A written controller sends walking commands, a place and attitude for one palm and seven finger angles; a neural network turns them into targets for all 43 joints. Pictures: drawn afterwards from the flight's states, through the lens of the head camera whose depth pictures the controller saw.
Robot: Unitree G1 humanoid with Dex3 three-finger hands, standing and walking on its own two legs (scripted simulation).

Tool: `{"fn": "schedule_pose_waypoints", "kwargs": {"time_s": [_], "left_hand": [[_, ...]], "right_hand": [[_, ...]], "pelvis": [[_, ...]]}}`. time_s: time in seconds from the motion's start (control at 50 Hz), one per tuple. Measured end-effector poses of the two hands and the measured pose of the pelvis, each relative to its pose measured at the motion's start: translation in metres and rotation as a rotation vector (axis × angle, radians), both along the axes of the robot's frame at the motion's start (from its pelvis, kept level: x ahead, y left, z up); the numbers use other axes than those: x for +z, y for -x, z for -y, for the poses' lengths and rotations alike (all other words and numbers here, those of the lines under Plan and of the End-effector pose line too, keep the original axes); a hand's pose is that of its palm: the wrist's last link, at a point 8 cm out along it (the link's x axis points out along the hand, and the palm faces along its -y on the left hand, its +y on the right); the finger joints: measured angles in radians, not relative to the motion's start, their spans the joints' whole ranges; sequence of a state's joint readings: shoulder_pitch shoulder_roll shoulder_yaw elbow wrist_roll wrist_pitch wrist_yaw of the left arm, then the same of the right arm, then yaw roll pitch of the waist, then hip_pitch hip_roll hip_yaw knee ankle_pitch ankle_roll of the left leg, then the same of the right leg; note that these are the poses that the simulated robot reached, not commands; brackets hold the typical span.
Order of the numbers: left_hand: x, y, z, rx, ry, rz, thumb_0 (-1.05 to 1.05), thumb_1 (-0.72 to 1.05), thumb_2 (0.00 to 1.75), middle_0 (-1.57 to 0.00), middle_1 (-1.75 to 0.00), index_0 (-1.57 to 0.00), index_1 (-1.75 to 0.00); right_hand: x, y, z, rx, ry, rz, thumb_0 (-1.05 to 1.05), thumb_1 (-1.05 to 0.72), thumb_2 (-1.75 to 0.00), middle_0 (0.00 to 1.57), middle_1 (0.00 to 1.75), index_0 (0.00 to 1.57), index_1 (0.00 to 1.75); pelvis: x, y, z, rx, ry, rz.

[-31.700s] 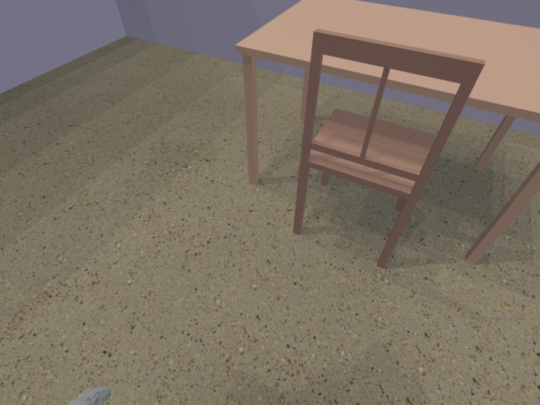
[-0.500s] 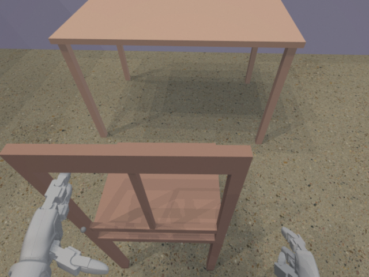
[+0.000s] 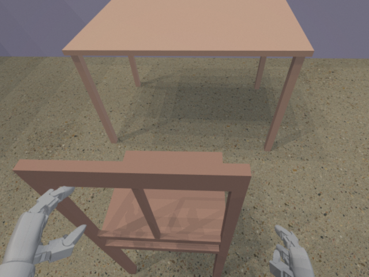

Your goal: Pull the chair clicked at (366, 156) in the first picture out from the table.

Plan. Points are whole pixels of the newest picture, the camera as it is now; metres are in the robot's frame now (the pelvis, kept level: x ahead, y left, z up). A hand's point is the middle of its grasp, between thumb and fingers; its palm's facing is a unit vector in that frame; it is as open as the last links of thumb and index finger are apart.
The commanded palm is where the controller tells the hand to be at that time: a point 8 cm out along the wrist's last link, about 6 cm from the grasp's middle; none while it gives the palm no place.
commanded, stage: draw the hand back to the body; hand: left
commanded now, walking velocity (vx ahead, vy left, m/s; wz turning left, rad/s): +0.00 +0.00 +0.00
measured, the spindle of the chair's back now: (148, 214) +0.27 +0.14 -0.07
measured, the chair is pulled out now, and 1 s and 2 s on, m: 0.60 0.60 0.60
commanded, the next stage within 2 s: step back with the hand held close in 0.48 s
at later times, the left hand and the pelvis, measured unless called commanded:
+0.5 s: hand (19, 210) +0.16 +0.26 +0.18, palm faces +0.48 -0.71 -0.52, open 6.6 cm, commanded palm +0.12 +0.30 +0.18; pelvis -0.01 -0.01 +0.00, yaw +1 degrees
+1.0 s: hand (0, 225) +0.14 +0.28 +0.17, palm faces +0.36 -0.72 -0.60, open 7.4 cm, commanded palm +0.09 +0.31 +0.18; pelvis -0.06 +0.02 +0.00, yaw -2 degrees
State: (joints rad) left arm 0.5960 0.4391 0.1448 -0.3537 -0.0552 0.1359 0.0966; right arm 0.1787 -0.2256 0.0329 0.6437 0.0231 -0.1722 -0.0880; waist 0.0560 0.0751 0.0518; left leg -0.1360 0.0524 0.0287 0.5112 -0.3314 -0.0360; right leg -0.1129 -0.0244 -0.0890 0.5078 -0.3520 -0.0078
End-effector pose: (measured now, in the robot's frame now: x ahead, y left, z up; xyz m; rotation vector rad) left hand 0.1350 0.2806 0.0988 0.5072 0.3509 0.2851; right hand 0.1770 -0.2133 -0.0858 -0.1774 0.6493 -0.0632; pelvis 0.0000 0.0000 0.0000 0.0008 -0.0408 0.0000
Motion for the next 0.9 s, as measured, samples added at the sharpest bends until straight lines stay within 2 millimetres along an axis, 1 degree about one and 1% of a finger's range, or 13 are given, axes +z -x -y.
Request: {"fn": "schedule_pose_waypoints", "kwargs": {"time_s": [0.2, 0.34, 0.38, 0.42, 0.5, 0.52, 0.56, 0.6, 0.66, 0.7, 0.72, 0.78, 0.9], "left_hand": [[0.009, 0.002, -0.006, 0.002, -0.064, -0.028, 0.01, 0.75, 0.83, -0.19, -0.27, -0.48, -0.37], [0.014, 0.008, -0.005, 0.018, -0.073, -0.006, 0.01, 0.86, 0.88, -0.21, -0.29, -0.48, -0.39], [0.025, 0.011, -0.006, 0.034, -0.082, 0.058, 0.01, 0.87, 0.89, -0.21, -0.30, -0.47, -0.40], [0.046, 0.013, -0.007, 0.051, -0.111, 0.165, 0.01, 0.88, 0.89, -0.22, -0.30, -0.46, -0.40], [0.100, 0.015, -0.011, 0.080, -0.190, 0.449, 0.02, 0.89, 0.90, -0.22, -0.30, -0.38, -0.37], [0.110, 0.014, -0.013, 0.086, -0.203, 0.509, 0.01, 0.89, 0.90, -0.22, -0.30, -0.36, -0.37], [0.120, 0.013, -0.016, 0.099, -0.207, 0.581, 0.01, 0.89, 0.90, -0.22, -0.30, -0.32, -0.35], [0.114, 0.010, -0.020, 0.110, -0.180, 0.582, 0.01, 0.90, 0.90, -0.21, -0.30, -0.28, -0.34], [0.088, 0.007, -0.022, 0.103, -0.121, 0.492, 0.01, 0.90, 0.90, -0.21, -0.30, -0.25, -0.32], [0.072, 0.006, -0.019, 0.073, -0.093, 0.433, 0.01, 0.90, 0.90, -0.21, -0.30, -0.23, -0.32], [0.067, 0.006, -0.018, 0.057, -0.085, 0.420, 0.01, 0.90, 0.90, -0.20, -0.30, -0.23, -0.31], [0.070, 0.010, -0.016, 0.004, -0.088, 0.434, 0.01, 0.89, 0.90, -0.17, -0.28, -0.22, -0.31], [0.096, 0.019, -0.023, -0.105, -0.207, 0.465, 0.01, 0.89, 0.90, -0.19, -0.29, -0.22, -0.31]], "right_hand": [[-0.001, 0.005, 0.012, 0.002, 0.006, 0.004, 0.01, -0.90, -0.90, 0.20, 0.30, 0.21, 0.30], [-0.004, 0.011, 0.019, 0.003, 0.013, -0.007, 0.01, -0.90, -0.90, 0.20, 0.30, 0.20, 0.30], [-0.005, 0.013, 0.019, 0.009, 0.016, -0.009, 0.01, -0.90, -0.90, 0.20, 0.30, 0.20, 0.30], [-0.005, 0.013, 0.017, 0.021, 0.016, -0.011, 0.01, -0.90, -0.90, 0.20, 0.30, 0.20, 0.30], [-0.005, 0.011, 0.013, 0.032, 0.002, 0.001, 0.01, -0.90, -0.90, 0.20, 0.30, 0.20, 0.30], [-0.004, 0.010, 0.012, 0.027, -0.007, 0.007, 0.01, -0.90, -0.90, 0.20, 0.30, 0.20, 0.30], [-0.003, 0.009, 0.011, 0.005, -0.030, 0.018, 0.01, -0.90, -0.90, 0.20, 0.30, 0.21, 0.30], [0.000, 0.011, 0.011, -0.022, -0.049, 0.022, 0.01, -0.90, -0.90, 0.20, 0.30, 0.21, 0.30], [0.003, 0.017, 0.015, -0.053, -0.059, 0.019, 0.01, -0.90, -0.90, 0.20, 0.30, 0.21, 0.30], [0.004, 0.026, 0.019, -0.071, -0.042, 0.003, 0.01, -0.90, -0.90, 0.20, 0.30, 0.21, 0.30], [0.004, 0.031, 0.021, -0.079, -0.028, -0.010, 0.01, -0.90, -0.90, 0.20, 0.30, 0.21, 0.30], [0.005, 0.050, 0.026, -0.092, 0.030, -0.066, 0.01, -0.90, -0.90, 0.20, 0.30, 0.20, 0.30], [0.001, 0.079, 0.023, -0.127, 0.067, -0.142, 0.01, -0.90, -0.90, 0.20, 0.30, 0.20, 0.30]], "pelvis": [[0.000, 0.000, 0.006, 0.001, 0.001, 0.010], [0.001, 0.004, 0.008, 0.003, 0.000, 0.015], [0.001, 0.006, 0.008, 0.007, 0.000, 0.017], [0.001, 0.008, 0.009, 0.012, 0.000, 0.021], [0.001, 0.013, 0.009, 0.018, 0.000, 0.035], [0.001, 0.014, 0.009, 0.017, 0.000, 0.038], [0.001, 0.017, 0.009, 0.014, 0.000, 0.040], [0.002, 0.021, 0.009, 0.011, 0.001, 0.041], [0.002, 0.027, 0.007, -0.001, 0.008, 0.027], [0.002, 0.032, 0.004, -0.006, 0.013, 0.013], [0.002, 0.035, 0.002, -0.009, 0.013, 0.007], [0.003, 0.042, -0.004, -0.014, 0.007, -0.007], [0.004, 0.054, -0.015, -0.026, 0.004, -0.032]]}}
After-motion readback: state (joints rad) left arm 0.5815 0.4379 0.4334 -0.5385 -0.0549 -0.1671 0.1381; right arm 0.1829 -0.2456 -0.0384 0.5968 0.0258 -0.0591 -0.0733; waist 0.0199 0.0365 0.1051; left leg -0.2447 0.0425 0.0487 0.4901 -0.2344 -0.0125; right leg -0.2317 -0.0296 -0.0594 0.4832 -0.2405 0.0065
